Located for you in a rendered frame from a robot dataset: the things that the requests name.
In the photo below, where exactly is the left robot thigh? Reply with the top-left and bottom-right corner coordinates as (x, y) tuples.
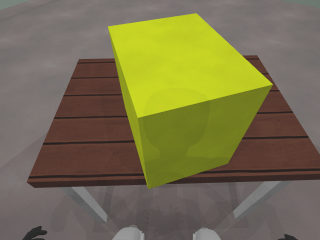
(112, 227), (145, 240)

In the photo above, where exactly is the left robot hand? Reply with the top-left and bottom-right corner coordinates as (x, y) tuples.
(22, 226), (47, 240)

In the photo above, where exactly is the carton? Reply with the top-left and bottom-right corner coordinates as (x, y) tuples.
(108, 13), (273, 189)

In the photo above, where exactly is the right robot thigh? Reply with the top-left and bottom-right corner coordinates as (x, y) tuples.
(192, 228), (221, 240)

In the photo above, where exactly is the table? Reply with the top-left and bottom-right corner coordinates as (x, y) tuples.
(27, 55), (320, 223)

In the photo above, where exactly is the robot thigh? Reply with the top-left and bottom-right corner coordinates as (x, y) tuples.
(112, 227), (145, 240)
(192, 228), (221, 240)

